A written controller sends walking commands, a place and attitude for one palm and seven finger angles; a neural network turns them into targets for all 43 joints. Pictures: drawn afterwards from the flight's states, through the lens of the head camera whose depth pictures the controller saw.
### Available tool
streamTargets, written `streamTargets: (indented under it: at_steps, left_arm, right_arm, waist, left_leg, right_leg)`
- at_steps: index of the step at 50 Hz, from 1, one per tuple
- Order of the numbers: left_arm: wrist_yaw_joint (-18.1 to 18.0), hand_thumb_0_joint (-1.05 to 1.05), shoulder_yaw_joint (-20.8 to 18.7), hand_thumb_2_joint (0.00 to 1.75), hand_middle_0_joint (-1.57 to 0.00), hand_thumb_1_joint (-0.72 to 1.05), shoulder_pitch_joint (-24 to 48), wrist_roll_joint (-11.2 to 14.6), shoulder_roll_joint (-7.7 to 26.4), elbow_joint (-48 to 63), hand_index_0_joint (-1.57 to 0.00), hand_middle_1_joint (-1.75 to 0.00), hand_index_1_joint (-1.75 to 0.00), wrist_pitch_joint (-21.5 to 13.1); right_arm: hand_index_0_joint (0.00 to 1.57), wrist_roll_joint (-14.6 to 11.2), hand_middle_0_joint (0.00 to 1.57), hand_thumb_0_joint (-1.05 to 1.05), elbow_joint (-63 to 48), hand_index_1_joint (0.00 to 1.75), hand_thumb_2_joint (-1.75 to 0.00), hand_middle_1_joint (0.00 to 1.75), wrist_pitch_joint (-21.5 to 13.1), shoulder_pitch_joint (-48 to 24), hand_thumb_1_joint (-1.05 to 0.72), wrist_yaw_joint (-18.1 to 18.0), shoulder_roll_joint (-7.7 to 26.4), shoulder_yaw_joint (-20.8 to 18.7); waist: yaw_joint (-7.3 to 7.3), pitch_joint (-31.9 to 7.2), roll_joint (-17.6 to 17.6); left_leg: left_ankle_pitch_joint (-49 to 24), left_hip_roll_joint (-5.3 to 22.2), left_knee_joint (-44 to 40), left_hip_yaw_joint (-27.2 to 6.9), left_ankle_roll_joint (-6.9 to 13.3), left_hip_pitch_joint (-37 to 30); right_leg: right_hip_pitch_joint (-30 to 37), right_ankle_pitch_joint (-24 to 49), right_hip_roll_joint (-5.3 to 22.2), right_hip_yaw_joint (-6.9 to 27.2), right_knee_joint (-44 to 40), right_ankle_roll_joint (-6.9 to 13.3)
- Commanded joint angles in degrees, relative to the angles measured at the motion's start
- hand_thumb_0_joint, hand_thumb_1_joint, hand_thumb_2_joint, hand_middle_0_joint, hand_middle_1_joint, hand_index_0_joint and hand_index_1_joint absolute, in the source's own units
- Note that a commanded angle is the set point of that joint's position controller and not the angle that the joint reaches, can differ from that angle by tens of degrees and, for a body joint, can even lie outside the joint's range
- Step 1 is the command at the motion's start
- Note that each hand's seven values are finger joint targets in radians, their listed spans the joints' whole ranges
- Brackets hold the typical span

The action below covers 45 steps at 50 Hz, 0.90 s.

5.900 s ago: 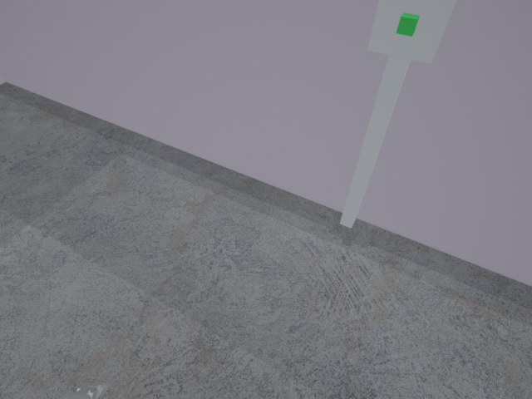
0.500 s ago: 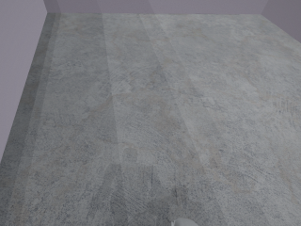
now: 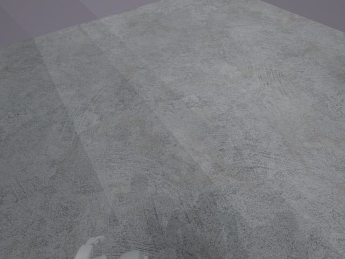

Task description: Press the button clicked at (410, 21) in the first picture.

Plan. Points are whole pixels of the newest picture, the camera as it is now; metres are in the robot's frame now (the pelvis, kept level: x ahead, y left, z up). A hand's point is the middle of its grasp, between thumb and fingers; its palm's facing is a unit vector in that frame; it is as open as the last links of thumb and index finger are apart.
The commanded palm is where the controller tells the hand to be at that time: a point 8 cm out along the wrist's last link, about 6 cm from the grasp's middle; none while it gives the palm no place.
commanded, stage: turn to face it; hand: left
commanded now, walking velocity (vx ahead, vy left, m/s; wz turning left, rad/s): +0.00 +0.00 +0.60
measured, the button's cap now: out of the picture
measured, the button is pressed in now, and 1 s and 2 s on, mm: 0 0 0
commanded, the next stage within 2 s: none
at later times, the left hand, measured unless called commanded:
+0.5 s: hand out of the picture +0.01 +0.25 -0.16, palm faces +0.30 -0.92 -0.24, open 7.4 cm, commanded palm none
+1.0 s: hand out of the picture -0.03 +0.16 -0.13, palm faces +0.54 -0.79 -0.28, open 7.4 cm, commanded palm none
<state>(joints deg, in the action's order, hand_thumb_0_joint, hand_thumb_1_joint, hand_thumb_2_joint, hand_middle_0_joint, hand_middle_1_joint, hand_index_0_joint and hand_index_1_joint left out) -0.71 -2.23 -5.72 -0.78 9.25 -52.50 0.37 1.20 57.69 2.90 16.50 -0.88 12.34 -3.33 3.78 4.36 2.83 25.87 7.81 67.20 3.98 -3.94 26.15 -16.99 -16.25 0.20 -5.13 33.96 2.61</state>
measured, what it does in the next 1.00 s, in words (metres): steps on the spot, turning left: left foot, then right foot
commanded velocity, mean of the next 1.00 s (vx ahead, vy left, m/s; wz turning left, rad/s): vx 0.00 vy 0.00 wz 0.60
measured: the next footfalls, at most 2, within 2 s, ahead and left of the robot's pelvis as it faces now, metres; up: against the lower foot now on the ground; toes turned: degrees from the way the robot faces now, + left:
left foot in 0.26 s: +0.05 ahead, +0.12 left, +0.00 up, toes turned +16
right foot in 0.78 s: +0.08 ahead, -0.12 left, +0.00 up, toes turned +24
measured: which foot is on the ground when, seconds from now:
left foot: up 0.00-0.24, down 0.26-0.78, up 0.80-1.00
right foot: down 0.00-0.26, up 0.28-0.76, down 0.78-1.00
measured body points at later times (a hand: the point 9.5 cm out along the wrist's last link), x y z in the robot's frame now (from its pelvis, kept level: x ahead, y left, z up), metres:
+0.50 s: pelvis +0.01 +0.03 +0.01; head +0.04 +0.06 +0.46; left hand +0.00 +0.30 -0.14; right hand +0.12 -0.20 -0.12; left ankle +0.01 +0.11 -0.73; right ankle +0.02 -0.14 -0.64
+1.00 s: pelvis +0.00 -0.05 +0.01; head +0.03 -0.07 +0.46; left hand -0.06 +0.20 -0.11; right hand +0.20 -0.25 -0.15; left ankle -0.08 +0.08 -0.63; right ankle +0.04 -0.14 -0.73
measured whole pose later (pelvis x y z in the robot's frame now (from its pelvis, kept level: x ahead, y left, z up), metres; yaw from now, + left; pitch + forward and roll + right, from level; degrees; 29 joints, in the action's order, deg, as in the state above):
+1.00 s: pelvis +0.00 -0.05 +0.01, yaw +34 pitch -1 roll +2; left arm -1.1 -1.6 -12.2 -0.9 9.3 -50.9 0.8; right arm 1.7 53.4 4.8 12.4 2.2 16.2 -6.0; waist 2.0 2.8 2.5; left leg 19.0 0.7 67.0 -0.7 -4.7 31.1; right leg -10.7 -16.5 4.6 -8.6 28.2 1.4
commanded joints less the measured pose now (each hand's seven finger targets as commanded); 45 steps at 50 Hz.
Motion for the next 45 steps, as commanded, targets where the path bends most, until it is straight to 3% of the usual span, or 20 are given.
streamTargets:
  at_steps: [1, 4, 7, 9, 11, 12, 13, 14, 16, 18, 22, 30, 35, 37, 38, 39, 40, 41, 43, 45]
  left_arm:
    - [-0.96, 0.00, -1.01, 0.90, -0.20, 0.90, -0.34, -0.45, 8.04, 1.68, -0.20, -0.30, -0.30, -1.52]
    - [-1.02, 0.00, -1.61, 0.90, -0.20, 0.90, -3.75, -0.44, 8.71, 0.01, -0.20, -0.30, -0.30, -1.10]
    - [-1.45, 0.00, -2.63, 0.90, -0.20, 0.90, -5.13, -0.70, 9.86, -0.42, -0.20, -0.30, -0.30, -0.84]
    - [-1.61, 0.00, -2.94, 0.90, -0.20, 0.90, -5.20, -0.60, 10.24, -0.41, -0.20, -0.30, -0.30, -0.53]
    - [-1.58, 0.00, -3.17, 0.90, -0.20, 0.90, -5.12, -0.15, 9.59, -0.07, -0.20, -0.30, -0.30, -0.13]
    - [-1.38, 0.00, -3.12, 0.90, -0.20, 0.90, -6.28, 0.23, 7.73, 0.64, -0.20, -0.30, -0.30, 0.41]
    - [-1.20, 0.00, -2.62, 0.90, -0.20, 0.90, -6.41, 0.57, 4.48, 2.56, -0.20, -0.30, -0.30, 0.71]
    - [-1.47, 0.00, -2.22, 0.90, -0.20, 0.90, -2.62, -0.27, 5.44, 3.62, -0.20, -0.30, -0.30, 1.14]
    - [-0.87, 0.00, -2.87, 0.90, -0.20, 0.90, -0.18, -0.46, 5.90, 3.37, -0.20, -0.30, -0.30, 0.86]
    - [-0.36, 0.00, -3.10, 0.90, -0.20, 0.90, -2.71, -0.45, 6.25, 1.93, -0.20, -0.30, -0.30, 0.66]
    - [-0.32, 0.00, -3.26, 0.90, -0.20, 0.90, -4.32, -0.19, 6.98, 1.34, -0.20, -0.30, -0.30, 1.14]
    - [-0.51, 0.00, -2.97, 0.90, -0.20, 0.90, -0.69, 0.01, 7.84, 3.99, -0.20, -0.30, -0.30, 1.21]
    - [-0.83, 0.00, -2.70, 0.90, -0.20, 0.90, -5.04, 0.46, 8.21, 4.54, -0.20, -0.30, -0.30, 0.98]
    - [-1.04, 0.00, -3.19, 0.90, -0.20, 0.90, -10.05, 0.54, 9.19, 3.78, -0.20, -0.30, -0.30, 0.51]
    - [-1.39, 0.00, -3.84, 0.90, -0.20, 0.90, -12.87, -0.12, 12.53, 3.67, -0.20, -0.30, -0.30, 0.05]
    - [-1.71, 0.00, -4.68, 0.90, -0.20, 0.90, -11.61, -1.14, 18.12, 5.02, -0.20, -0.30, -0.30, -0.39]
    - [-1.91, 0.00, -4.09, 0.90, -0.20, 0.90, -7.46, -0.30, 18.04, 6.84, -0.20, -0.30, -0.30, 0.09]
    - [-1.81, 0.00, -3.94, 0.90, -0.20, 0.90, -3.57, -0.24, 15.89, 7.62, -0.20, -0.30, -0.30, -0.14]
    - [-1.30, 0.00, -2.50, 0.90, -0.20, 0.90, 0.43, -0.23, 11.90, 7.95, -0.20, -0.30, -0.30, -0.65]
    - [-1.35, 0.00, -2.09, 0.90, -0.20, 0.90, -1.50, -0.27, 10.46, 7.40, -0.20, -0.30, -0.30, -1.16]
  right_arm:
    - [0.20, -0.21, 0.20, 0.00, -0.36, 0.30, -0.90, 0.30, -0.47, 7.61, -0.90, -0.13, 0.65, 0.47]
    - [0.20, -0.37, 0.20, 0.00, -1.68, 0.30, -0.90, 0.30, -0.80, 2.47, -0.90, 0.18, 1.10, 0.24]
    - [0.20, -0.48, 0.20, 0.00, -3.06, 0.30, -0.90, 0.30, -1.19, -0.44, -0.90, 0.55, 0.80, 0.02]
    - [0.20, -0.43, 0.20, 0.00, -3.37, 0.30, -0.90, 0.30, -1.18, -0.35, -0.90, 0.76, 0.63, -0.22]
    - [0.20, -0.28, 0.20, 0.00, -3.15, 0.30, -0.90, 0.30, -1.54, 2.66, -0.90, 1.00, 1.42, -0.57]
    - [0.20, -0.08, 0.20, 0.00, -3.27, 0.30, -0.90, 0.30, -1.99, 4.55, -0.90, 1.11, 4.42, -1.17]
    - [0.20, 0.39, 0.20, 0.00, -4.06, 0.30, -0.90, 0.30, -2.20, 6.10, -0.90, 0.93, 9.68, -2.25]
    - [0.20, 0.68, 0.20, 0.00, -3.10, 0.30, -0.90, 0.30, -2.19, 7.68, -0.90, 0.12, 10.61, -2.67]
    - [0.20, 0.47, 0.20, 0.00, -4.13, 0.30, -0.90, 0.30, -2.54, 4.07, -0.90, -0.40, 8.88, -2.32]
    - [0.20, 0.22, 0.20, 0.00, -5.57, 0.30, -0.90, 0.30, -3.18, 0.28, -0.90, -0.48, 7.80, -1.79]
    - [0.20, -0.15, 0.20, 0.00, -6.25, 0.30, -0.90, 0.30, -3.27, -0.27, -0.90, -0.33, 8.87, -2.22]
    - [0.20, 0.22, 0.20, 0.00, -7.27, 0.30, -0.90, 0.30, -2.03, -0.56, -0.90, 0.40, 11.48, -3.56]
    - [0.20, 0.44, 0.20, 0.00, -9.36, 0.30, -0.90, 0.30, -1.14, -4.55, -0.90, 0.89, 12.82, -4.22]
    - [0.20, 0.10, 0.20, 0.00, -10.53, 0.30, -0.90, 0.30, -0.77, -6.45, -0.90, 1.17, 12.06, -4.37]
    - [0.20, -0.37, 0.20, 0.00, -11.28, 0.30, -0.90, 0.30, -0.53, -6.59, -0.90, 1.49, 9.16, -4.12]
    - [0.20, -0.44, 0.20, 0.00, -12.85, 0.30, -0.90, 0.30, -0.55, -5.68, -0.90, 1.57, 4.83, -3.34]
    - [0.20, 0.48, 0.20, 0.00, -13.01, 0.30, -0.90, 0.30, -0.30, -6.64, -0.90, 1.60, 8.84, -4.13]
    - [0.20, 0.65, 0.20, 0.00, -11.89, 0.30, -0.90, 0.30, 0.36, -6.86, -0.90, 1.87, 8.40, -4.21]
    - [0.20, 0.71, 0.20, 0.00, -9.32, 0.30, -0.90, 0.30, 0.85, -4.71, -0.90, 2.63, 7.73, -3.92]
    - [0.20, 0.30, 0.20, 0.00, -8.49, 0.30, -0.90, 0.30, 0.73, -3.55, -0.90, 2.91, 7.17, -3.52]
  waist:
    - [-0.41, -5.07, -10.91]
    - [-3.35, -3.16, -12.61]
    - [-4.53, -3.41, -11.31]
    - [-4.22, -3.41, -11.49]
    - [-2.63, -5.07, -7.15]
    - [-1.99, -6.18, 2.28]
    - [-1.46, -5.39, 16.79]
    - [0.77, -6.51, 15.46]
    - [-0.80, -5.32, 6.71]
    - [-2.58, -6.78, 3.35]
    - [-2.46, -8.89, 3.02]
    - [-0.62, -7.32, 5.54]
    - [-2.66, -8.20, 7.34]
    - [-5.04, -9.30, 5.64]
    - [-6.43, -9.13, -2.67]
    - [-6.30, -6.25, -21.15]
    - [-5.34, -4.79, -16.11]
    - [-3.47, -2.39, -15.72]
    - [-1.00, 1.64, -11.71]
    - [-1.32, -0.14, -12.36]
  left_leg:
    - [-4.99, -1.54, -9.10, -1.57, 0.34, -4.60]
    - [-2.46, -2.60, -14.73, -0.27, 0.31, -2.42]
    - [-1.06, -2.76, -20.19, 0.83, 0.39, -2.18]
    - [-3.86, -3.12, -25.03, 2.11, 0.65, -5.15]
    - [-12.65, -2.87, -36.30, 1.83, 1.57, -11.75]
    - [-23.40, 2.69, -42.47, -6.99, 4.48, -16.03]
    - [-39.21, 15.05, -47.84, -23.47, 11.57, -18.35]
    - [-36.68, 17.12, -50.48, -28.50, 15.38, -17.45]
    - [-31.55, 12.90, -49.59, -24.39, 14.22, -16.48]
    - [-34.92, 8.07, -48.58, -17.32, 11.99, -18.34]
    - [-34.78, 6.08, -48.57, -16.07, 12.52, -20.67]
    - [-27.18, 5.27, -48.28, -23.30, 14.06, -18.44]
    - [-23.62, 2.97, -46.95, -27.25, 13.09, -11.53]
    - [-17.97, -0.27, -44.20, -25.99, 9.94, -4.52]
    - [-8.65, -5.12, -35.75, -21.10, 6.26, 4.43]
    - [4.50, -13.82, -18.23, -7.90, 0.90, 15.65]
    - [5.75, -9.99, -7.61, -9.57, 1.55, 11.08]
    - [2.79, -8.85, -2.46, -9.97, 1.81, 9.45]
    - [-5.02, -7.10, 3.75, -7.30, 0.74, 8.92]
    - [-7.57, -6.63, 4.10, -5.57, -0.33, 9.03]
  right_leg:
    - [-0.89, 18.14, 12.61, 3.73, -16.20, 4.63]
    - [3.31, 18.92, 15.42, 5.82, -16.22, 6.41]
    - [6.68, 23.60, 18.14, 5.45, -13.24, 7.12]
    - [5.53, 22.68, 18.65, 4.07, -11.06, 5.74]
    - [3.52, 17.89, 17.29, 0.77, -4.77, 2.08]
    - [-1.95, 8.11, 13.05, -2.65, 3.30, -1.55]
    - [-12.05, -14.23, 5.69, -5.34, 14.92, -6.00]
    - [-14.00, -20.60, 3.95, 0.54, 26.85, -5.88]
    - [-18.10, -12.62, 5.19, 5.32, 33.95, -5.85]
    - [-17.14, -6.43, 5.34, 5.29, 33.69, -6.74]
    - [-15.39, -4.85, 4.98, 5.23, 29.76, -8.05]
    - [-12.07, -9.03, 3.07, 5.29, 18.45, -8.12]
    - [-1.53, -7.98, 0.38, 4.93, 6.04, -6.53]
    - [9.76, -0.46, 0.41, 3.85, -7.26, -5.71]
    - [17.29, -3.15, 8.02, 10.66, -16.93, -3.22]
    - [17.33, -9.93, 25.74, 30.64, -23.94, 3.45]
    - [5.02, -10.50, 29.53, 28.43, -24.34, 5.91]
    - [0.17, -10.84, 24.77, 25.62, -24.21, 4.53]
    - [-1.49, -0.86, 17.80, 12.79, -20.70, 2.14]
    - [3.21, 9.46, 16.11, 7.23, -17.81, 1.92]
